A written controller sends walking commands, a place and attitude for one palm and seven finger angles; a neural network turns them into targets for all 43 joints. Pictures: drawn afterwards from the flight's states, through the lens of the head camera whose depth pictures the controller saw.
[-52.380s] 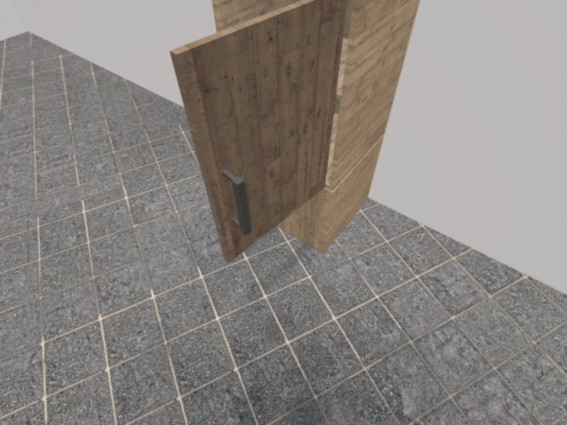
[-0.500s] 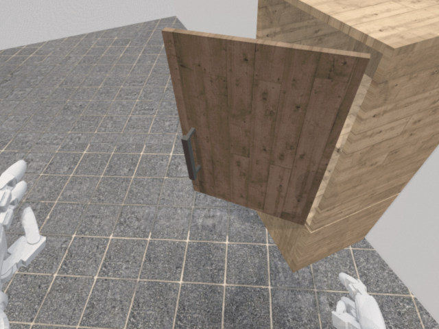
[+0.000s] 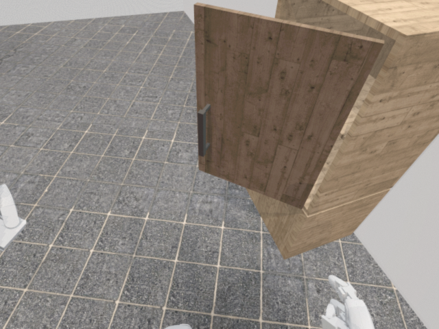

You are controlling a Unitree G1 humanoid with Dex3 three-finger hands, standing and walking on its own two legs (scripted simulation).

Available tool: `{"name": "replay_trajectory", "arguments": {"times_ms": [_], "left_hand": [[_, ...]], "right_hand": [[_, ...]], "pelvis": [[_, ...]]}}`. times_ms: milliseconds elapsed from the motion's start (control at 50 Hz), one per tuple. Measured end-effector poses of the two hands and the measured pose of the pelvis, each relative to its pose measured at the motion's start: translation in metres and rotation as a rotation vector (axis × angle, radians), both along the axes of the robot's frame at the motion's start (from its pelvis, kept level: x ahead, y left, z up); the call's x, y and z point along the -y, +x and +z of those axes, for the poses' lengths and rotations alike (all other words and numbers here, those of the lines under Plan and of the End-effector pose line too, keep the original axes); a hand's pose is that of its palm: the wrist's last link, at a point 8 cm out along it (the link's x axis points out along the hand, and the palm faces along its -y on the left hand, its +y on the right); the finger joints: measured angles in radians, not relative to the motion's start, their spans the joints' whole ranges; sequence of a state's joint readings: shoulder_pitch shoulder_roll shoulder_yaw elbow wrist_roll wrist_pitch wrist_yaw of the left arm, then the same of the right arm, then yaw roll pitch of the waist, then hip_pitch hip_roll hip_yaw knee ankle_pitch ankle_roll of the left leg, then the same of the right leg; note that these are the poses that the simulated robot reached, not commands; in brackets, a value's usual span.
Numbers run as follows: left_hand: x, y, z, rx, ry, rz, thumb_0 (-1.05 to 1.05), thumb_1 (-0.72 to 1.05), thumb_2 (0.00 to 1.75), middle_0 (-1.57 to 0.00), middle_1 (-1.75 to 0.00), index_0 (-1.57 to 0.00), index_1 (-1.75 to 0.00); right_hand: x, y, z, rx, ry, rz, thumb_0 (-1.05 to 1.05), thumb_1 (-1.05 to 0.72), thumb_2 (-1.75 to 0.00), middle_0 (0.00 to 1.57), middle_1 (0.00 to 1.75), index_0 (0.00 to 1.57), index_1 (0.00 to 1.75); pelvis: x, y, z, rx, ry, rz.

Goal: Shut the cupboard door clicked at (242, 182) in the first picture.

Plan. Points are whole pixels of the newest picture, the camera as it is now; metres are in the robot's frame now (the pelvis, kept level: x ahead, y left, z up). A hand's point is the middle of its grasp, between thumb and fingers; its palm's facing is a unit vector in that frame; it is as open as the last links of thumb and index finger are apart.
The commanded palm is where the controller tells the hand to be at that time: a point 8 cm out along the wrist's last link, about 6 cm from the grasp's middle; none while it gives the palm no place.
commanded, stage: step back with the hand held close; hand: left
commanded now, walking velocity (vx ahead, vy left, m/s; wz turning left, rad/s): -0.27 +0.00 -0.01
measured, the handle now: (204, 131) +0.70 +0.09 -0.09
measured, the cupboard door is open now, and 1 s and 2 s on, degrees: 45 45 45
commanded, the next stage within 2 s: stop stepping back and stand still in 0.52 s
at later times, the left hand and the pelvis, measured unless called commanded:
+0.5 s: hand out of the picture +0.08 +0.27 +0.19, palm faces +0.49 -0.74 -0.46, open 7.4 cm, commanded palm +0.03 +0.29 +0.20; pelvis -0.11 -0.01 +0.00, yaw +0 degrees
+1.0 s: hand out of the picture +0.03 +0.29 +0.17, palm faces +0.45 -0.84 -0.29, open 7.4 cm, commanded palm -0.04 +0.31 +0.20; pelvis -0.20 +0.02 +0.00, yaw -5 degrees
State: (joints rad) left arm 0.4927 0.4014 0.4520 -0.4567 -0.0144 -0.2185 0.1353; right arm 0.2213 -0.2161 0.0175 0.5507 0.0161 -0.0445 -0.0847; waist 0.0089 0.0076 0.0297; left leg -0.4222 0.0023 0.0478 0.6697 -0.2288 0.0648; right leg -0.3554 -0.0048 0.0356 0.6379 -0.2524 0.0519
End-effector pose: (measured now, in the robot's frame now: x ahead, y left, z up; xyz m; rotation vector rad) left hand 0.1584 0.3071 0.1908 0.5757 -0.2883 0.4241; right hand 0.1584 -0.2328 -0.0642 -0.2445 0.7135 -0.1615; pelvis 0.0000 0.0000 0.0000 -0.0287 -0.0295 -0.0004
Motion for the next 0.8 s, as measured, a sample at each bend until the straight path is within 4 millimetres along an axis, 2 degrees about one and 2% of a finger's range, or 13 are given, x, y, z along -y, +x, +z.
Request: {"name": "replay_trajectory", "arguments": {"times_ms": [140, 220, 360, 480, 560, 620, 720, 800], "left_hand": [[0.017, -0.042, 0.01, 0.082, 0.028, 0.021, 0.01, 0.89, 0.9, -0.21, -0.3, -0.21, -0.31], [0.022, -0.055, 0.009, 0.081, -0.005, 0.002, 0.01, 0.89, 0.9, -0.21, -0.3, -0.21, -0.31], [0.009, -0.071, 0.003, 0.059, 0.009, -0.045, 0.01, 0.89, 0.9, -0.21, -0.31, -0.21, -0.31], [0.001, -0.113, 0.017, 0.087, 0.052, -0.015, 0.01, 0.89, 0.9, -0.21, -0.31, -0.21, -0.31], [0.017, -0.135, 0.009, 0.081, 0.031, -0.025, 0.01, 0.9, 0.9, -0.21, -0.3, -0.21, -0.31], [0.035, -0.139, 0.003, 0.078, -0.037, -0.078, 0.01, 0.89, 0.9, -0.21, -0.3, -0.21, -0.31], [0.05, -0.146, 0.021, 0.142, -0.018, -0.205, 0.01, 0.89, 0.9, -0.21, -0.31, -0.21, -0.31], [0.037, -0.163, 0.025, 0.115, 0.015, -0.207, 0.01, 0.89, 0.9, -0.21, -0.31, -0.21, -0.31]], "right_hand": [[0.008, -0.024, -0.009, 0.005, 0.018, 0.045, 0.01, -0.9, -0.9, 0.2, 0.3, 0.2, 0.3], [0.016, -0.044, -0.008, -0.019, 0.008, 0.036, 0.01, -0.91, -0.9, 0.2, 0.3, 0.2, 0.3], [0.019, -0.089, -0.002, -0.026, -0.041, -0.019, 0.01, -0.91, -0.9, 0.2, 0.3, 0.2, 0.3], [0.011, -0.122, -0.002, -0.026, 0.001, -0.026, 0.01, -0.91, -0.9, 0.2, 0.3, 0.2, 0.3], [0.01, -0.136, -0.01, 0.008, 0.022, 0.013, 0.01, -0.91, -0.9, 0.2, 0.3, 0.2, 0.3], [0.011, -0.155, -0.014, -0.017, 0.027, 0.01, 0.01, -0.91, -0.9, 0.2, 0.3, 0.2, 0.3], [0.02, -0.193, 0.0, 0.011, 0.023, -0.091, 0.01, -0.91, -0.9, 0.2, 0.3, 0.21, 0.3], [0.031, -0.222, 0.011, 0.06, -0.003, -0.156, 0.01, -0.91, -0.9, 0.2, 0.3, 0.2, 0.3]], "pelvis": [[0.016, -0.028, -0.005, 0.012, 0.008, 0.021], [0.015, -0.046, -0.002, 0.002, 0.029, 0.013], [0.005, -0.084, -0.002, -0.015, -0.018, 0.037], [0.012, -0.107, 0.001, -0.064, -0.048, 0.009], [0.02, -0.135, -0.006, -0.108, -0.01, -0.049], [0.021, -0.158, -0.002, -0.076, -0.031, -0.058], [0.021, -0.173, 0.002, -0.027, -0.012, -0.07], [0.015, -0.182, 0.003, 0.006, -0.022, -0.061]]}}
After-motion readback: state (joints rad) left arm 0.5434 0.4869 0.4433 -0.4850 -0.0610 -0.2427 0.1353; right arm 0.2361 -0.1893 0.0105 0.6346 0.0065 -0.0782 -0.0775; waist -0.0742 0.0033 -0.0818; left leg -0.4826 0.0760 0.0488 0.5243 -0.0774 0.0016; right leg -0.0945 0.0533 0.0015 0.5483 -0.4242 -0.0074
